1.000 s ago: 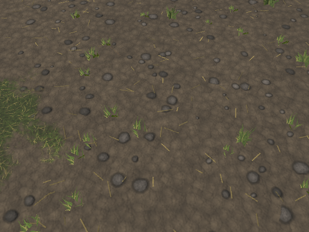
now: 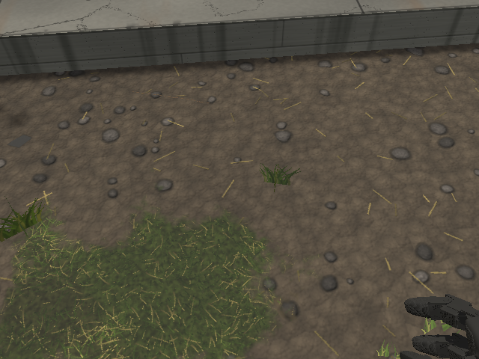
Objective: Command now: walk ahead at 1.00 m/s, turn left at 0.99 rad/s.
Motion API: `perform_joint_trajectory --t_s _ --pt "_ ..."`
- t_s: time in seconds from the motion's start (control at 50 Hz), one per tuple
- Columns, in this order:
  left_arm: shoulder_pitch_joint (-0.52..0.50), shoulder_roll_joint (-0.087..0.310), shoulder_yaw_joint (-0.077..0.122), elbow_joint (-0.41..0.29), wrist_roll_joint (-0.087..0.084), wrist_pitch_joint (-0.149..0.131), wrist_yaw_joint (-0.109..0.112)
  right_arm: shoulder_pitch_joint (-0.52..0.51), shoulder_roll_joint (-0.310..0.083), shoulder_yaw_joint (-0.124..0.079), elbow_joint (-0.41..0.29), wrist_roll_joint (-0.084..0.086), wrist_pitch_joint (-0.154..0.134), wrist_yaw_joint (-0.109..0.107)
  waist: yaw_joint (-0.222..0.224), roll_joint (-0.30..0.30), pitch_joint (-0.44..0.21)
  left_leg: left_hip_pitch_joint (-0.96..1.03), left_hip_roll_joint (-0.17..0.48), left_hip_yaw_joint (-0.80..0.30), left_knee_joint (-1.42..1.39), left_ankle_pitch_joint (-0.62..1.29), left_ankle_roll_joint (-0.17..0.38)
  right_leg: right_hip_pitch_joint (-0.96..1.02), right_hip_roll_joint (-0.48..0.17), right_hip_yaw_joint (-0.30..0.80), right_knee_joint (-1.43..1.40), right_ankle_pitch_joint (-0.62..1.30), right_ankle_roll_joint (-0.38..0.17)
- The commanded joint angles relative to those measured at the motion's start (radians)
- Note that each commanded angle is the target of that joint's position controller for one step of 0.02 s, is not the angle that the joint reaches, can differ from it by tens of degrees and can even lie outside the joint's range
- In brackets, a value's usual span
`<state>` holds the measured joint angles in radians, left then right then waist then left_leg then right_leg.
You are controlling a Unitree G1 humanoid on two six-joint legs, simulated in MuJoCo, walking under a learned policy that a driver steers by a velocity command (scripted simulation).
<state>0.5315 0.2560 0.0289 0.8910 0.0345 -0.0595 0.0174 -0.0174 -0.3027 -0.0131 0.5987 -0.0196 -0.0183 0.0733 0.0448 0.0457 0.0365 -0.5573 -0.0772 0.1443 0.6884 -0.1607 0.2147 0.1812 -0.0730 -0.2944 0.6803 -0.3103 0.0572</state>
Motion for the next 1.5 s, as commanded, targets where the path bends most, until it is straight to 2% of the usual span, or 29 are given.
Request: perform_joint_trajectory --t_s 0.02,0.04,0.1,0.16,0.26,0.32,0.34,0.36,0.4,0.42,0.44,0.46,0.48,0.52,0.58,0.64,0.72,0.86,0.9,0.92,0.96,1.02,1.04,1.12,1.38,1.42,1.44,1.48,1.5 --pt "-0.126 0.147 0.035 -0.262 -0.004 -0.02 -0.013 0.365 -0.359 -0.134 0.064 -0.017 0.034 -0.048 -0.123 0.209 -0.28 1.057 0.29 -0.761 -0.185 -0.037 0.278 -1.0 0.105 0.167 1.048 -0.199 0.004" --pt "-0.242 0.186 0.03 -0.303 -0.005 -0.048 -0.012 0.437 -0.328 -0.137 0.036 -0.015 0.041 -0.063 -0.206 -0.005 -0.364 1.053 0.333 -0.936 -0.344 -0.19 0.305 -1.083 0.074 0.361 1.037 -0.123 -0.008" --pt "-0.287 0.155 0.01 -0.296 0.021 -0.046 -0.009 0.356 -0.214 -0.107 0.096 -0.002 -0.005 -0.085 -0.049 -0.147 -0.02 0.545 0.228 -0.734 -0.447 -0.056 0.189 -0.953 -0.042 0.38 0.703 -0.096 -0.013" --pt "-0.248 0.121 -0.002 -0.281 0.04 0.011 -0.02 0.316 -0.136 -0.072 0.104 0.004 -0.051 -0.082 0.02 -0.131 0.02 0.273 0.153 -0.553 -0.495 0.011 0.156 -0.802 -0.092 0.341 0.477 -0.096 0.015" --pt "-0.465 0.043 -0.034 -0.323 -0.008 -0.007 -0.056 0.41 -0.117 -0.064 0.169 0.027 -0.1 -0.05 -0.092 -0.076 0.076 0.23 0.089 -0.309 -0.577 0.4 0.028 -0.612 -0.056 0.226 -0.003 0.51 -0.072" --pt "-0.49 0.061 -0.024 -0.308 -0.004 -0.017 -0.055 0.479 -0.146 -0.062 0.22 0.018 -0.103 -0.06 -0.125 -0.049 0.049 0.494 0.129 -0.246 -0.513 0.696 -0.048 -0.645 0.024 0.185 -0.127 0.542 -0.134" --pt "-0.465 0.079 -0.016 -0.296 -0.001 -0.022 -0.053 0.481 -0.165 -0.064 0.227 0.008 -0.101 -0.069 -0.112 -0.019 0.018 0.562 0.143 -0.228 -0.453 0.828 -0.072 -0.619 0.066 0.176 -0.138 0.493 -0.152" --pt "-0.485 0.155 0.026 -0.319 -0.074 -0.055 -0.053 0.474 -0.152 -0.062 0.216 0.025 -0.075 -0.083 -0.088 -0.017 -0.045 0.644 0.176 -0.244 -0.321 0.895 -0.096 -0.602 0.123 0.214 -0.15 0.447 -0.148" --pt "-0.177 0.203 0.055 -0.232 -0.078 -0.066 -0.058 0.32 -0.203 -0.07 0.172 -0.01 -0.04 -0.1 0.101 0.041 -0.183 0.649 0.148 -0.169 0.056 0.987 -0.164 -0.377 0.139 0.224 -0.211 0.568 -0.151" --pt "-0.019 0.243 0.06 -0.189 -0.061 -0.056 -0.048 0.267 -0.155 -0.057 0.125 -0.039 -0.039 -0.105 0.148 -0.092 -0.264 0.426 0.049 -0.13 0.456 0.532 -0.212 -0.105 0.027 0.358 -0.162 0.832 -0.174" --pt "-0.064 0.284 0.053 -0.222 -0.005 -0.07 -0.061 0.486 0.009 -0.016 0.113 -0.015 -0.051 -0.089 -0.007 -0.405 -0.431 -0.083 -0.122 -0.247 0.932 -0.47 -0.328 0.343 -0.286 0.933 -0.111 1.022 -0.458" --pt "-0.12 0.257 0.071 -0.271 -0.003 -0.053 -0.056 0.498 -0.102 -0.018 0.114 0.007 -0.068 -0.069 0.051 -0.229 -0.584 -0.112 -0.065 -0.365 0.99 -0.371 -0.295 0.344 -0.29 1.071 -0.225 0.819 -0.461" --pt "-0.204 0.226 0.067 -0.309 -0.018 -0.035 -0.043 0.358 -0.156 -0.034 0.069 0.036 -0.074 -0.066 0.048 -0.133 -0.442 -0.131 -0.001 -0.371 0.92 -0.316 -0.275 0.186 -0.247 0.953 -0.25 0.631 -0.421" --pt "-0.302 0.201 0.057 -0.332 -0.044 -0.013 -0.031 0.242 -0.142 -0.033 0.022 0.004 -0.062 -0.076 -0.028 0.053 -0.172 -0.128 0.042 -0.299 0.764 -0.274 -0.251 -0.217 -0.147 0.814 -0.342 0.58 -0.382" --pt "-0.336 0.197 0.059 -0.328 -0.039 -0.003 -0.025 0.279 -0.098 -0.025 0.017 -0.008 -0.036 -0.093 -0.098 -0.016 -0.087 -0.015 0.066 -0.277 0.522 -0.262 -0.274 -0.491 -0.036 0.681 -0.373 0.715 -0.354" --pt "-0.321 0.236 0.077 -0.314 -0.046 0.024 -0.001 0.219 -0.067 -0.016 0.002 -0.005 -0.03 -0.112 -0.092 -0.062 -0.176 0.055 0.013 -0.252 0.272 -0.135 -0.318 -0.523 0.021 0.638 -0.32 0.848 -0.319" --pt "-0.313 0.238 0.087 -0.323 -0.073 0.079 0.034 0.094 -0.078 -0.021 -0.019 0.014 -0.017 -0.111 -0.051 -0.126 -0.222 0.047 -0.016 -0.307 0.098 0.021 -0.325 -0.452 0.052 0.709 -0.278 0.542 -0.224" --pt "-0.351 0.196 0.09 -0.374 -0.062 0.108 0.037 0.074 -0.112 -0.056 0.002 0.035 -0.058 -0.085 -0.048 -0.206 -0.176 0.25 0.019 -0.343 -0.256 0.049 -0.261 -0.436 0.069 0.877 -0.198 0.075 -0.186" --pt "-0.238 0.094 0.056 -0.35 -0.051 0.102 0.014 0.189 -0.154 -0.08 0.009 0.037 -0.043 -0.092 -0.057 0.001 -0.24 0.609 0.285 -0.551 -0.326 -0.249 -0.141 -0.713 0.196 0.688 0.111 -0.427 -0.143" --pt "-0.247 0.099 0.047 -0.412 -0.07 0.084 0.003 0.254 -0.216 -0.092 0.027 0.003 -0.04 -0.089 -0.044 0.254 -0.197 0.654 0.436 -0.904 -0.487 -0.621 -0.033 -0.943 0.23 0.54 0.281 -0.333 -0.13" --pt "-0.303 0.233 0.078 -0.386 -0.055 0.063 0.001 0.179 -0.156 -0.089 -0.006 0.021 -0.053 -0.099 -0.064 0.14 -0.068 0.554 0.405 -0.826 -0.485 -0.617 -0.054 -1.047 0.095 0.455 0.443 -0.134 -0.067" --pt "-0.308 0.181 0.068 -0.379 -0.041 0.055 -0.012 0.235 -0.146 -0.081 0.01 0.032 -0.056 -0.109 -0.083 0.067 -0.04 0.492 0.308 -0.562 -0.49 -0.466 -0.111 -1.065 0.022 0.367 0.594 -0.005 -0.041" --pt "-0.371 0.179 0.058 -0.395 0.058 0.077 -0.063 0.3 -0.15 -0.067 0.04 -0.034 -0.045 -0.096 -0.098 -0.041 -0.031 0.392 0.306 -0.51 -0.537 -0.461 -0.095 -1.016 0.045 0.351 0.606 0.042 -0.049" --pt "-0.349 0.167 0.057 -0.391 0.007 0.101 -0.099 0.298 -0.163 -0.074 0.054 -0.017 -0.06 -0.074 -0.064 0.082 -0.026 0.387 0.305 -0.369 -0.563 -0.402 -0.113 -1.052 0.031 0.372 0.624 0.163 -0.034" --pt "-0.604 0.103 0.013 -0.423 0.007 0.064 -0.128 0.507 -0.169 -0.072 0.212 -0.02 -0.064 -0.089 -0.128 0.064 0.155 0.576 0.396 -0.034 -0.641 0.107 -0.092 -0.892 0.036 0.208 0.038 0.008 -0.162" --pt "-0.402 0.131 0.032 -0.361 0.012 0.05 -0.097 0.519 -0.214 -0.074 0.257 -0.004 -0.056 -0.084 -0.007 0.089 0.016 0.559 0.387 0.001 -0.336 0.881 -0.082 -0.525 0.157 0.115 -0.014 -0.072 -0.208" --pt "-0.131 0.159 0.053 -0.277 0.014 0.035 -0.08 0.479 -0.223 -0.07 0.256 0.008 -0.058 -0.08 0.145 0.06 -0.121 0.41 0.338 0.027 -0.035 0.923 -0.097 -0.164 0.166 0.161 -0.089 0.038 -0.221" --pt "0.061 0.396 0.108 -0.253 0.028 0.016 -0.038 0.424 -0.039 -0.029 0.13 0.038 -0.086 -0.051 0.168 -0.369 -0.468 -0.145 0.058 -0.18 0.698 -0.329 -0.126 0.3 -0.365 1.005 -0.368 -0.51 -0.216" --pt "0.019 0.347 0.098 -0.246 0.036 0.009 -0.026 0.317 -0.12 -0.054 0.13 0.039 -0.085 -0.063 0.177 -0.15 -0.355 -0.231 0.08 -0.3 0.782 -0.223 -0.104 0.178 -0.36 0.959 -0.415 -0.37 -0.176"
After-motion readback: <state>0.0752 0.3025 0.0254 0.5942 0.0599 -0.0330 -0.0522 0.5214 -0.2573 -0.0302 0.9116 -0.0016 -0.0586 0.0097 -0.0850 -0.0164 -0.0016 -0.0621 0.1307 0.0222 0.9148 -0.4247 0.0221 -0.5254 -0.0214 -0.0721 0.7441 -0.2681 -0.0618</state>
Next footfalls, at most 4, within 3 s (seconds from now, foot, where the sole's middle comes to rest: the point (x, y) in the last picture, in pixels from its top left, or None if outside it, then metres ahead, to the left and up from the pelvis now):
0.40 right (294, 301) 0.63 -0.08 -0.73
0.88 left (241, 252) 0.78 0.07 -0.73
1.44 right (386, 237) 0.85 -0.38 -0.73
1.88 left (412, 139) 1.28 -0.54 -0.73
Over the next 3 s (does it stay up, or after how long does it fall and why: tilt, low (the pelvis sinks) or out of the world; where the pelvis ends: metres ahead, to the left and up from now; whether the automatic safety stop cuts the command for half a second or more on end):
stays up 1.96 -0.56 0.18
